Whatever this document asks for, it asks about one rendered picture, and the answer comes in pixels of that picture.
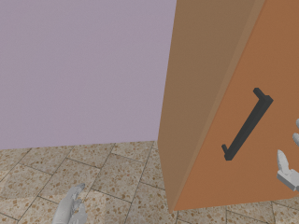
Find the robot left hand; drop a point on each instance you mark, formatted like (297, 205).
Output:
(65, 211)

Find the wardrobe door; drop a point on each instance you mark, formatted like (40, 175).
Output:
(270, 62)

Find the robot right hand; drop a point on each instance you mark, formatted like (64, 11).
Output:
(288, 177)

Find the handle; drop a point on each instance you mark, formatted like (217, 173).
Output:
(254, 117)

